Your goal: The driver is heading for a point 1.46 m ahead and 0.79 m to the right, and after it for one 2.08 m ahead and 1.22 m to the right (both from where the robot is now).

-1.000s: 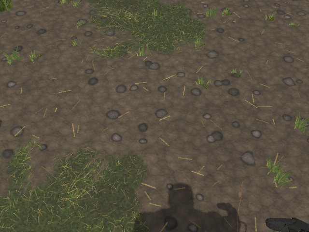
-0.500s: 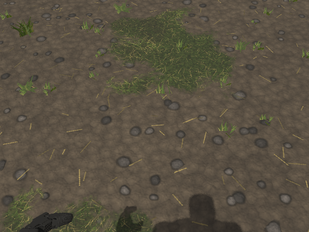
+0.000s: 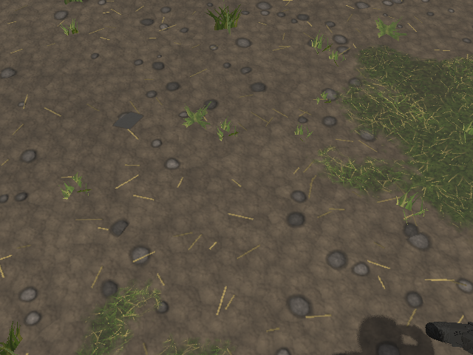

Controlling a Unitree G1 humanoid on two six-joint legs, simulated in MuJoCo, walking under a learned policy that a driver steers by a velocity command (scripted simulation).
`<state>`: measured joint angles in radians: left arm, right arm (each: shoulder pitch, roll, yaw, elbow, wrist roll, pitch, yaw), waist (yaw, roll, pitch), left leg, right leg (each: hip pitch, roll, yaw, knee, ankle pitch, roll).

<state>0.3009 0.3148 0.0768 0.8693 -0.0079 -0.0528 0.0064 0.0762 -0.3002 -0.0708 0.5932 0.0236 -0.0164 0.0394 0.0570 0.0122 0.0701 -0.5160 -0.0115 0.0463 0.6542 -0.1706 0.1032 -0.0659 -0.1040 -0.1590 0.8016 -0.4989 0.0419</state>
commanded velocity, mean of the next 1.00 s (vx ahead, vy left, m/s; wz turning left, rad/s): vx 0.11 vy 0.00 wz -0.34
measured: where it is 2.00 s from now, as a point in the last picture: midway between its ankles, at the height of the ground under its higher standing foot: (332, 348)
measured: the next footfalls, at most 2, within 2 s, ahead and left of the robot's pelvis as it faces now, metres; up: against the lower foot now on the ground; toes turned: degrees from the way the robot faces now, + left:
right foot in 0.48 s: +0.28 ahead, -0.13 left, +0.00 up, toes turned -10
left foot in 0.90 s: +0.34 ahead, +0.10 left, +0.00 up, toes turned -28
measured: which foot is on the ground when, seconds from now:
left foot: down 0.00-0.50, up 0.52-0.88, down 0.90-1.00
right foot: up 0.00-0.46, down 0.48-0.90, up 0.92-1.00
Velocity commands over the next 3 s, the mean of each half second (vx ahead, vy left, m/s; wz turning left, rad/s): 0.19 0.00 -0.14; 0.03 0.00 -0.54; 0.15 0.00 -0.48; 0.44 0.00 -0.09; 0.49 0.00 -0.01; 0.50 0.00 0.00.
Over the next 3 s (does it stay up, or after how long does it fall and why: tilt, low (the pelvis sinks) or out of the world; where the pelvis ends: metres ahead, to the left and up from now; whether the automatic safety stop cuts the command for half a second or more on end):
stays up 0.90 -0.56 0.02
